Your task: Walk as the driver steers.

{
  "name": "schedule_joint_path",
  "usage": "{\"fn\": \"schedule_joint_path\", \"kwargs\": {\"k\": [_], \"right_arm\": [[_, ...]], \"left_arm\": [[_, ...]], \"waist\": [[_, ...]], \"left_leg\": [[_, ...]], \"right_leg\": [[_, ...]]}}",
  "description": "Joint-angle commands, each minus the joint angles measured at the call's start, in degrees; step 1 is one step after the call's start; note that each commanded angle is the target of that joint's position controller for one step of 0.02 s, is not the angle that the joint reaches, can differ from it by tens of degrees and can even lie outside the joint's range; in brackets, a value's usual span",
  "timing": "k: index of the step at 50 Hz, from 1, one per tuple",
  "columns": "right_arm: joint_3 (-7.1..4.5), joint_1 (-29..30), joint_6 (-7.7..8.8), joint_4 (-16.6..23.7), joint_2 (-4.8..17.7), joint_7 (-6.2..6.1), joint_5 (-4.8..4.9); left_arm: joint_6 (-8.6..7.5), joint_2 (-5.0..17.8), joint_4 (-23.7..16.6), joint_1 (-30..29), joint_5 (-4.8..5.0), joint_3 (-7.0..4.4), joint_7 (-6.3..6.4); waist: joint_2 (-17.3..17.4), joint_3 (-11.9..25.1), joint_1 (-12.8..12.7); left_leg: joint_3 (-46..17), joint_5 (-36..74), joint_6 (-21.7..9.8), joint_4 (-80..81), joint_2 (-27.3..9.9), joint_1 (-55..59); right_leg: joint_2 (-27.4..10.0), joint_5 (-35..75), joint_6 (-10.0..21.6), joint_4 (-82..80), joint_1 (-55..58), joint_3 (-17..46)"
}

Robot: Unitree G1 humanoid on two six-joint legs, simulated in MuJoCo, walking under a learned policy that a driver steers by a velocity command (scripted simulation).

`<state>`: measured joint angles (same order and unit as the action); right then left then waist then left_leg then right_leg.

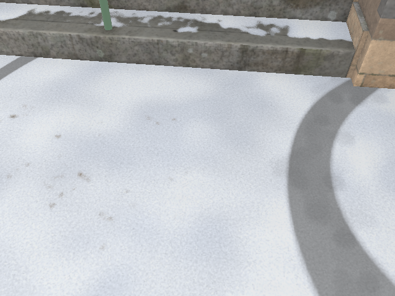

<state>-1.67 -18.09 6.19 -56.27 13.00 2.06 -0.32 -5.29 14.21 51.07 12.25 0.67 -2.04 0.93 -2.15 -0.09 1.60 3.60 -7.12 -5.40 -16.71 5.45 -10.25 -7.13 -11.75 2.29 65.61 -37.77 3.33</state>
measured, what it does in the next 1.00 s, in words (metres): walks ahead: right foot, then left foot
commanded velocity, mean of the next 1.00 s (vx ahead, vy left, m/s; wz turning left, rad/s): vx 0.50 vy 0.00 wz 0.00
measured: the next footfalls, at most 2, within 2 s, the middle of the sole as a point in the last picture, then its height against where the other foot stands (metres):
right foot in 0.30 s outside the picture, level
left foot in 0.86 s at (180, 261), level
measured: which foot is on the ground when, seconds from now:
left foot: down 0.00-0.32, up 0.34-0.84, down 0.86-1.00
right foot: up 0.00-0.28, down 0.30-0.88, up 0.90-1.00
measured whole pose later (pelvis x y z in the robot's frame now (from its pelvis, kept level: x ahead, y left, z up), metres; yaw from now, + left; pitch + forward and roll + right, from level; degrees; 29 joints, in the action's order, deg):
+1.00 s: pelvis +0.55 -0.02 -0.01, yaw +1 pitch +1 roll +0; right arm -3.1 -9.8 5.7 -51.4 13.9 1.9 0.1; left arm -5.6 14.7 55.1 17.2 1.4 -2.8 0.2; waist -1.7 -1.4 0.0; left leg 3.7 -8.5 -3.8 -26.7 1.9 -19.9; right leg -2.9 -20.4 2.8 68.2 -24.1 1.5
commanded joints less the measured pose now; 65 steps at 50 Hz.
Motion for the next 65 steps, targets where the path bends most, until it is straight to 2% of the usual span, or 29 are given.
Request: {"fn": "schedule_joint_path", "kwargs": {"k": [1, 5, 10, 12, 14, 15, 16, 17, 18, 19, 20, 22, 25, 32, 36, 39, 41, 42, 43, 44, 45, 46, 47, 48, 49, 51, 53, 60, 65], "right_arm": [[-1.22, 2.4, 1.10, 3.1, 7.6, -1.10, 0.05], [-1.49, -2.3, 0.31, 2.1, 9.1, -2.01, 0.98], [-1.81, -6.6, -0.87, 0.2, 9.7, -2.14, 1.54], [-2.15, -6.2, -1.47, 0.1, 10.4, -2.27, 1.58], [-2.02, -4.0, -2.10, 0.6, 10.3, -2.29, 1.35], [-1.15, -3.5, -2.12, 1.5, 8.2, -2.26, 0.60], [0.73, -8.7, -1.01, 2.6, 2.2, -1.83, 0.33], [0.94, -9.3, 0.57, 2.1, 2.4, -1.58, 1.00], [-0.70, -4.5, 1.43, 3.3, 8.6, -1.33, 2.53], [-0.91, -0.5, 1.60, 4.6, 9.4, -1.44, 2.79], [-1.10, 1.7, 1.29, 4.8, 8.7, -1.79, 1.94], [-1.38, 0.2, -0.38, 4.5, 6.4, -2.09, 1.26], [-1.52, 0.8, -1.67, 4.8, 5.1, -2.36, 0.98], [-1.28, 15.8, -1.17, 9.4, 3.6, -1.69, 0.87], [-0.97, 21.9, -0.75, 11.6, 3.7, -0.65, 1.39], [-1.06, 23.3, -0.11, 12.9, 4.5, 0.40, 1.53], [-1.94, 18.8, 0.21, 12.0, 6.4, 0.56, 1.49], [-3.06, 11.8, 0.24, 9.9, 8.2, 0.33, 1.38], [-4.54, 1.2, 0.17, 6.7, 11.4, -0.14, 1.22], [-5.93, -7.7, -0.09, 5.2, 17.2, -0.66, -0.11], [-5.19, -8.7, -0.39, 4.7, 15.3, -0.47, 0.53], [-4.01, -4.6, -0.26, 5.2, 11.6, -0.42, 1.09], [-3.34, 0.4, -0.26, 6.5, 9.3, -0.58, 1.05], [-2.73, 4.9, -0.14, 7.1, 7.6, -0.36, 0.64], [-2.21, 7.1, 0.16, 7.3, 5.8, -0.17, 0.12], [-2.10, 6.9, 0.40, 6.3, 5.4, 0.08, -0.15], [-2.50, 4.9, 0.65, 5.1, 7.2, -0.40, -0.08], [-2.61, -1.6, -0.26, 2.5, 8.8, -2.24, 0.66], [-2.92, -6.5, -1.29, -0.1, 9.5, -2.44, 1.12]], "left_arm": [[0.23, 2.8, -2.4, 2.2, -0.73, -0.82, 0.46], [-0.45, 1.8, -4.9, -7.2, -0.20, -0.46, -0.23], [-0.95, 2.5, -7.7, -14.3, 0.60, -0.22, -1.96], [-1.48, 3.7, -8.1, -13.3, 0.62, -0.58, -2.56], [-1.87, 6.5, -5.7, -4.0, 0.45, -2.17, -2.53], [-2.03, 10.3, -2.7, 7.4, 0.22, -3.78, -2.11], [-1.61, 16.8, -1.1, 15.9, -0.74, -5.43, -1.92], [-1.44, 13.7, -0.6, 17.7, -0.62, -4.50, -2.18], [-1.60, 9.8, -1.3, 13.1, -0.39, -3.19, -2.21], [-1.47, 7.7, -2.8, 7.3, -0.26, -2.42, -2.22], [-1.39, 5.9, -3.5, 3.1, -0.47, -1.82, -2.53], [-1.61, 3.9, -3.1, 0.8, -0.96, -1.24, -3.03], [-1.95, 5.7, -1.0, 3.8, -0.96, -1.79, -2.65], [-0.92, 7.3, 1.8, 9.8, -0.34, -1.99, -0.86], [-0.14, 7.7, 4.1, 13.6, 0.10, -2.26, -0.59], [0.64, 8.4, 4.9, 13.5, 0.34, -2.75, -0.15], [1.11, 9.4, 4.6, 11.6, 0.31, -3.09, -0.04], [1.45, 9.1, 4.3, 10.3, 0.18, -2.97, -0.05], [1.56, 7.7, 3.5, 9.8, -0.30, -2.33, -0.08], [0.80, 2.6, 2.4, 15.1, -0.94, -0.73, -0.56], [-0.76, 0.2, 3.3, 16.9, -0.16, 0.20, -1.05], [-1.92, 6.1, 2.3, 12.1, 1.39, -1.34, -1.33], [-2.41, 7.5, 0.7, 7.0, 2.09, -1.64, -1.25], [-2.22, 7.1, 0.2, 4.5, 1.49, -1.84, -0.80], [-1.48, 6.7, 0.3, 4.5, 0.66, -2.37, -0.35], [0.12, 3.8, 1.0, 7.2, 0.33, -2.22, -0.16], [0.87, 3.5, 0.3, 5.7, 0.10, -2.39, 0.06], [0.38, 2.3, -4.1, -8.7, -0.19, -2.09, -0.73], [-0.18, 2.3, -6.9, -16.7, 0.47, -1.42, -2.24]], "waist": [[4.3, -3.1, -2.7], [4.3, -3.0, 0.7], [5.1, -4.6, 2.9], [5.9, -3.9, 1.6], [6.2, 1.2, -3.9], [3.8, 8.9, -8.3], [-9.0, 17.9, -8.2], [-13.7, 21.9, -8.4], [-9.0, 14.4, -7.6], [-5.2, 9.0, -5.8], [-1.3, 5.2, -4.1], [-2.7, 2.5, -1.1], [-1.6, 0.5, -0.2], [-1.2, -2.8, -3.9], [-1.3, -5.2, -5.8], [-1.7, -5.3, -4.8], [-3.1, -2.1, -1.8], [-3.1, 2.0, 1.9], [-1.5, 8.8, 6.2], [10.0, 18.5, 5.7], [18.3, 24.4, 4.8], [13.5, 16.8, 4.9], [9.9, 10.0, 3.6], [5.2, 5.3, 1.5], [5.4, 3.2, -0.6], [6.8, 2.1, -2.6], [5.9, 0.4, -3.1], [5.2, -2.6, 0.7], [5.2, -5.1, 3.3]], "left_leg": [[-12.1, 3.2, -9.9, 12.0, -16.1, -6.4], [-9.4, 4.3, -7.3, 11.0, -15.2, -1.1], [-10.4, 2.7, -6.5, 7.0, -18.7, 7.9], [-11.2, 4.9, -5.6, 4.0, -20.1, 10.5], [-8.8, 20.0, -3.6, -6.9, -17.5, 9.9], [-5.6, 20.9, -1.7, -21.4, -13.9, 3.0], [-0.3, 2.8, 2.9, -45.2, -5.1, -20.8], [-8.2, -24.4, 2.8, -55.7, -2.2, -30.8], [-10.7, -21.5, 1.5, -60.2, -6.0, -35.7], [-8.8, -15.9, 0.9, -58.8, -9.3, -35.2], [-7.8, -11.4, 1.2, -55.3, -11.4, -32.8], [-7.7, -6.8, 1.8, -50.1, -13.6, -26.5], [-6.7, -2.3, 3.1, -45.7, -13.7, -27.9], [-4.5, 13.4, 4.2, -23.0, -11.9, -30.1], [-4.1, 11.9, 3.4, -16.6, -10.7, -31.4], [-3.9, 6.6, 1.5, -13.8, -10.0, -30.2], [-1.8, 3.0, 0.0, -12.7, -7.4, -21.1], [0.1, 3.1, -1.3, -11.8, -5.3, -11.2], [-2.4, 4.8, -3.4, -13.3, -7.3, 4.8], [-24.7, 1.3, -11.0, -12.7, -22.3, 28.3], [-46.2, -5.8, -16.0, -2.2, -29.1, 35.4], [-41.0, -9.6, -12.8, -0.6, -26.9, 29.3], [-32.1, -7.4, -10.4, 0.3, -24.9, 20.4], [-25.5, -2.6, -9.0, 2.4, -22.5, 10.9], [-21.1, 0.4, -7.7, 4.3, -20.2, 4.8], [-16.9, 3.0, -7.9, 7.4, -18.3, -0.7], [-14.0, 6.5, -8.7, 9.3, -18.0, -2.0], [-7.8, 9.3, -6.1, 10.6, -15.9, 3.0], [-7.9, 8.9, -6.0, 7.8, -18.8, 11.4]], "right_leg": [[-2.5, 9.2, -1.6, -7.8, -1.1, 0.1], [-0.1, 17.7, -2.0, -24.6, 0.4, -2.0], [1.7, 12.8, -1.1, -33.6, 0.6, -2.5], [2.5, 8.2, 0.5, -36.0, 3.6, -2.9], [5.7, 5.8, 2.7, -38.6, 17.0, -5.6], [2.4, 7.3, 5.5, -37.2, 33.0, -1.8], [-12.2, 2.0, 13.9, -39.1, 57.2, 21.3], [-16.6, -3.0, 16.7, -47.7, 61.2, 38.8], [-14.8, -4.2, 13.7, -48.4, 55.0, 32.3], [-12.7, -0.1, 11.8, -49.3, 46.5, 23.7], [-10.1, 4.1, 10.9, -51.6, 38.7, 17.8], [-6.4, 8.2, 9.7, -55.4, 30.4, 10.9], [-5.2, 16.4, 10.7, -57.5, 28.6, 5.8], [-3.8, 15.6, 8.9, -59.5, 32.3, 0.4], [-6.1, 14.4, 8.8, -57.9, 38.8, 0.5], [-8.3, 18.4, 8.0, -54.4, 43.3, 0.8], [-8.0, 31.1, 6.8, -49.0, 43.7, 0.1], [-5.8, 39.9, 5.7, -41.1, 42.1, -1.8], [-2.6, 37.6, 3.8, -28.1, 34.6, -4.0], [4.9, 14.9, 0.2, -5.0, 13.2, -6.4], [11.1, -20.1, -1.0, 8.2, 0.7, 0.2], [7.2, -18.9, 0.3, 13.3, -5.2, 4.1], [4.0, -13.8, 1.2, 12.2, -6.2, 2.2], [1.3, -8.8, 1.1, 8.2, -3.6, 0.8], [-0.6, -5.8, 1.1, 4.4, -0.1, 1.0], [-1.6, -3.3, 0.7, 1.1, 4.6, 0.7], [-2.0, 0.0, -0.2, -2.5, 2.6, 0.2], [-0.1, 17.9, -1.7, -25.1, -1.7, -2.1], [1.7, 15.4, -1.0, -33.4, -3.2, -3.1]]}}
Velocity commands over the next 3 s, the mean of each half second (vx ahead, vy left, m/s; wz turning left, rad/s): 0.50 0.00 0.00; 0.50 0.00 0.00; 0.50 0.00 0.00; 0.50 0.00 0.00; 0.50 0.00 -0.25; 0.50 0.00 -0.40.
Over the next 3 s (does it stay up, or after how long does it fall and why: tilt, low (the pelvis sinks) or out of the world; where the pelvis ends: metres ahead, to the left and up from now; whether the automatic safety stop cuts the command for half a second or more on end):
stays up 1.58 -0.07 0.00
